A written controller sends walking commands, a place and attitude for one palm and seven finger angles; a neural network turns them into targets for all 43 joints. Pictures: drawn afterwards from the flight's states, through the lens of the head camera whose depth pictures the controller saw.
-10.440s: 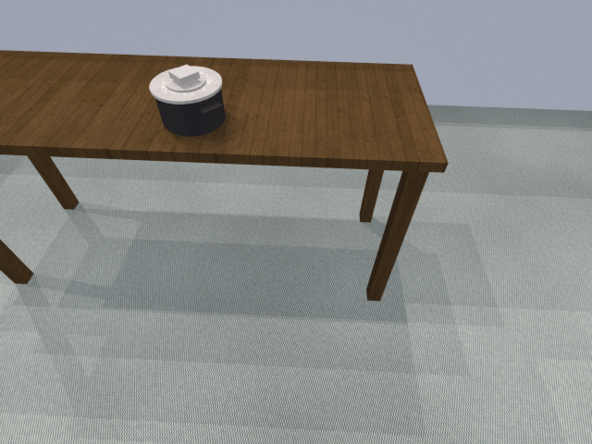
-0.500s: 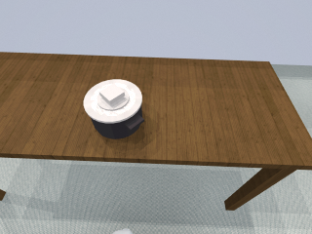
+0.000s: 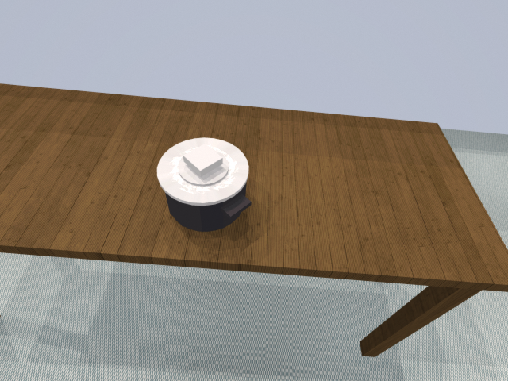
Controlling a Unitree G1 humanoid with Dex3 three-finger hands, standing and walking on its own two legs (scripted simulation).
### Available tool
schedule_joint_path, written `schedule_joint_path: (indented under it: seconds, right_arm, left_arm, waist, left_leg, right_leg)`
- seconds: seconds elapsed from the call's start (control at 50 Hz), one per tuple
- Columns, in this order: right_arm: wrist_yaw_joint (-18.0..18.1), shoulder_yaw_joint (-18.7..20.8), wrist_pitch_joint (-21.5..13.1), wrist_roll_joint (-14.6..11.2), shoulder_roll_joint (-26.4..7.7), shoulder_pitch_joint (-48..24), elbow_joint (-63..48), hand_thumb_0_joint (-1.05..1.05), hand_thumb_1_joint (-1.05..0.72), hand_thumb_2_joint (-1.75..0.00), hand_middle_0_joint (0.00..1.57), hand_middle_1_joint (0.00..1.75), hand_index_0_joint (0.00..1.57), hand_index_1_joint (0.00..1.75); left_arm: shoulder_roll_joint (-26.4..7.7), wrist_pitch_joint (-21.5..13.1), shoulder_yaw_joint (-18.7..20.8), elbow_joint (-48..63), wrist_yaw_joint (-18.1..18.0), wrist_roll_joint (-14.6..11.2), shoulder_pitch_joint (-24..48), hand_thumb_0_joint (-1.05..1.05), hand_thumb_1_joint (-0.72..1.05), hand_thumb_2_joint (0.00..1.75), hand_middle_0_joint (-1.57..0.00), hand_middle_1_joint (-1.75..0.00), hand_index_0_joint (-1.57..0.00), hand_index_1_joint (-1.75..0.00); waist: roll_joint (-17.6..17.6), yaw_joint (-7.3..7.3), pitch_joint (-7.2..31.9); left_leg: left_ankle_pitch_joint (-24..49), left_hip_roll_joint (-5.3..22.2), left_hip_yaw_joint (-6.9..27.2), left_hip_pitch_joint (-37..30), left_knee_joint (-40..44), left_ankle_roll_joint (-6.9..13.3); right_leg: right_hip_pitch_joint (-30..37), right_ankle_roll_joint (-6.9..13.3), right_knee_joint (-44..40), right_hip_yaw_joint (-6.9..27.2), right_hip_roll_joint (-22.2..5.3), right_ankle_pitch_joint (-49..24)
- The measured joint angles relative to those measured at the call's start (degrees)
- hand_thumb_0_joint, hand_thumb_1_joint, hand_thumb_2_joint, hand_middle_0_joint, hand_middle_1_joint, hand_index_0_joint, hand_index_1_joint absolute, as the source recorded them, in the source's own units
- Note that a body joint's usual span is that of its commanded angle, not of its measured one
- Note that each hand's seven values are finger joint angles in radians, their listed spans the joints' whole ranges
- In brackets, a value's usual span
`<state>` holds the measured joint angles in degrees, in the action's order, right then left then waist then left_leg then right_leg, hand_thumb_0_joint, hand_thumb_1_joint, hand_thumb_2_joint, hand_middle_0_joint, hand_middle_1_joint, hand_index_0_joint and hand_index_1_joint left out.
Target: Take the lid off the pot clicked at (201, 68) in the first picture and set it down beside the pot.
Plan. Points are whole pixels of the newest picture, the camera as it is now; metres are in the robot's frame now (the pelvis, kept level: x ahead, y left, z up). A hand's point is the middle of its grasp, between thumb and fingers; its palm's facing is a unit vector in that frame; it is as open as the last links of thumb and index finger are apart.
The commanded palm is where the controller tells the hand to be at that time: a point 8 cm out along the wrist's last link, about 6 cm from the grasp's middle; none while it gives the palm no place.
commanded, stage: come to a stop and stand still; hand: left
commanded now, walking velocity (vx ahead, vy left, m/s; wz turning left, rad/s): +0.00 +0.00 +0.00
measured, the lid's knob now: (203, 159) +0.48 +0.13 +0.06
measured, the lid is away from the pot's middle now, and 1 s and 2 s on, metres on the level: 0.00 0.00 0.00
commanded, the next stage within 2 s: look again from close up in 0.24 s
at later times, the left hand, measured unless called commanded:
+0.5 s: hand out of the picture -0.03 +0.17 -0.18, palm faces +0.04 -0.98 -0.22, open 7.4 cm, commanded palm none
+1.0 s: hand out of the picture +0.03 +0.12 -0.18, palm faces +0.01 -0.98 -0.20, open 7.3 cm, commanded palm none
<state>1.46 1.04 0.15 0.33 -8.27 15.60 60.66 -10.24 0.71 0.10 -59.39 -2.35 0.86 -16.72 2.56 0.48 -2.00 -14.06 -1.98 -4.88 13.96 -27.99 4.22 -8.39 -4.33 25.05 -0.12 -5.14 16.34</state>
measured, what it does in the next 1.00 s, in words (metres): shifts its weight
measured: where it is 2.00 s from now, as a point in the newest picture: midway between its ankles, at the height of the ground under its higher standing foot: outside the picture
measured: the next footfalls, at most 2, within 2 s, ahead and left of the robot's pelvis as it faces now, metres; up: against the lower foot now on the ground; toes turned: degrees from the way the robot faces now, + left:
none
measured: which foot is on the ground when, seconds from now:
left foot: down 0.00-1.00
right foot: down 0.00-1.00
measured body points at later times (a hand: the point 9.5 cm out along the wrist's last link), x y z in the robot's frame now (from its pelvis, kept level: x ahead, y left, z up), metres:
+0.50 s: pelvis +0.00 +0.00 -0.01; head +0.01 -0.01 +0.44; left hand -0.03 +0.22 -0.16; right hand +0.02 -0.23 -0.16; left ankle +0.01 +0.07 -0.74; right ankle -0.03 -0.17 -0.74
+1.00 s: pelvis +0.02 -0.06 +0.00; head +0.04 -0.05 +0.45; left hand +0.03 +0.17 -0.16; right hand +0.05 -0.29 -0.16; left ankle +0.01 +0.07 -0.74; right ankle -0.03 -0.17 -0.74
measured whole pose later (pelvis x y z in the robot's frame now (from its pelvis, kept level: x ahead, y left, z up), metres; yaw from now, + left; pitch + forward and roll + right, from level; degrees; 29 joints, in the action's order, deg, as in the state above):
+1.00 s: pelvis +0.02 -0.06 +0.00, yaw +1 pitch +0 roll +0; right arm 1.3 -0.4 -0.4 0.6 -9.6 14.4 60.1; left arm -9.8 -0.8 -1.0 -59.2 -2.1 0.7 -17.1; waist 1.0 -0.1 -1.6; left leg -15.6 1.5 -2.6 13.9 -29.3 -0.6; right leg -9.4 0.0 29.2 -0.2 -0.6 20.1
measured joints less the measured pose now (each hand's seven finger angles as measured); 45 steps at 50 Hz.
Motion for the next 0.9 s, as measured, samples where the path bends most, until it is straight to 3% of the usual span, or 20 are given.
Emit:
schedule_joint_path:
  seconds: [0.3,0.42,0.5,0.58,0.9]
  right_arm:
    - [-0.3,-0.7,-0.3,-0.1,0.2,1.7,0.4,0.01,-0.94,-0.9,0.2,0.3,0.2,0.3]
    - [-0.9,-1.0,0.2,0.5,-1.0,2.4,-2.6,0.01,-0.92,-0.9,0.2,0.3,0.2,0.3]
    - [-0.4,-0.8,0.4,0.5,-2.2,1.8,-2.2,0.02,-0.93,-0.9,0.2,0.3,0.2,0.3]
    - [-0.5,-0.8,-0.3,0.4,-2.7,0.5,-2.5,0.02,-0.94,-0.9,0.2,0.3,0.2,0.3]
    - [-0.3,-1.3,-0.6,0.4,-1.7,-1.5,-1.5,0.01,-0.92,-0.9,0.2,0.3,0.2,0.3]
  left_arm:
    - [1.9,-0.7,-1.2,-3.0,-0.1,0.5,-4.2,0.01,0.91,0.9,-0.19,-0.29,-0.2,-0.3]
    - [1.7,-0.6,-1.4,-2.6,0.5,0.5,-3.9,0.01,0.91,0.9,-0.2,-0.29,-0.2,-0.3]
    - [1.4,-1.4,-1.2,-2.5,0.2,0.3,-4.1,0.01,0.91,0.9,-0.2,-0.29,-0.2,-0.3]
    - [0.7,-1.5,-1.0,-2.1,-0.1,0.1,-3.7,0.01,0.91,0.9,-0.19,-0.29,-0.2,-0.3]
    - [0.6,-1.5,-1.1,0.3,0.2,-0.1,-0.3,0.01,0.92,0.9,-0.2,-0.29,-0.2,-0.3]
  waist:
    - [0.0,0.12,0.6]
    - [-2.2,-0.79,0.7]
    - [-4.2,-0.08,1.8]
    - [-4.2,-0.28,2.1]
    - [-2.0,-0.49,1.0]
  left_leg:
    - [0.8,-0.2,0.2,0.7,0.6,0.2]
    - [-0.7,-0.8,1.2,3.6,-3.0,0.3]
    - [-1.5,-0.5,1.4,3.0,-3.6,-0.2]
    - [-1.9,0.0,1.1,1.9,-3.5,-0.9]
    - [-1.5,2.7,2.0,0.4,-1.7,-4.1]
  right_leg:
    - [-0.4,-0.1,-0.9,-0.2,-0.1,-0.8]
    - [-3.9,4.5,5.2,0.4,0.4,3.0]
    - [-3.0,2.4,5.1,0.5,0.6,3.2]
    - [-2.4,1.0,5.5,0.9,1.0,3.6]
    - [-1.6,3.7,5.0,0.2,3.8,4.0]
